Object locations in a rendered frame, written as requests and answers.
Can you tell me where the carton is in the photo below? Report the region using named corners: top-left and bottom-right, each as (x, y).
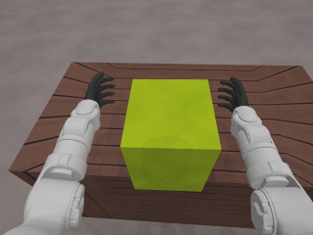
top-left (120, 78), bottom-right (222, 192)

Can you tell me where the right robot upper arm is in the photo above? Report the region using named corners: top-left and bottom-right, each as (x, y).
top-left (250, 187), bottom-right (313, 235)

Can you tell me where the robot left hand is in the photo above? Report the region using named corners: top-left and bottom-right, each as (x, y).
top-left (84, 71), bottom-right (115, 108)

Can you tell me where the robot left forearm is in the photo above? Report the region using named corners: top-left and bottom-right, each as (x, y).
top-left (23, 99), bottom-right (101, 221)

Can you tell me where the robot right hand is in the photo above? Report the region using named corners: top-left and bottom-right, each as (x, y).
top-left (217, 76), bottom-right (249, 113)

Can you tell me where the robot right forearm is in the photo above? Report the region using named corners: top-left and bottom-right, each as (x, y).
top-left (230, 106), bottom-right (313, 205)

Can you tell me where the pedestal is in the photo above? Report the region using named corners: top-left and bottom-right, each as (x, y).
top-left (9, 62), bottom-right (313, 229)

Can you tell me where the left robot upper arm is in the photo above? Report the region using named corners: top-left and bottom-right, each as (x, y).
top-left (3, 177), bottom-right (85, 235)

